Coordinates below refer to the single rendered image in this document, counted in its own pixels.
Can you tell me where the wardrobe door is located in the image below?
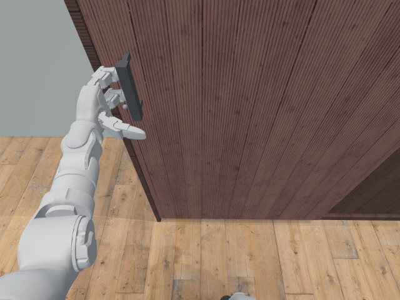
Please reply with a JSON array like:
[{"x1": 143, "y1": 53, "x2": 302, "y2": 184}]
[
  {"x1": 77, "y1": 0, "x2": 400, "y2": 220},
  {"x1": 327, "y1": 147, "x2": 400, "y2": 214}
]

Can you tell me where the handle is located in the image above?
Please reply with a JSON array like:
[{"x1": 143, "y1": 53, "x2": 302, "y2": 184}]
[{"x1": 115, "y1": 52, "x2": 143, "y2": 121}]

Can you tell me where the robot left hand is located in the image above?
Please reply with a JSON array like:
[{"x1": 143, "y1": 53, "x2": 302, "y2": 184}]
[{"x1": 76, "y1": 66, "x2": 146, "y2": 140}]

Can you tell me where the robot left forearm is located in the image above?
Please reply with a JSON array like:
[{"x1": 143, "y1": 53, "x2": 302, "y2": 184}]
[{"x1": 17, "y1": 120, "x2": 104, "y2": 269}]

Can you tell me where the robot left upper arm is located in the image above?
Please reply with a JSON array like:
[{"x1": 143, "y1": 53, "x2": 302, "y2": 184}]
[{"x1": 0, "y1": 214, "x2": 97, "y2": 300}]

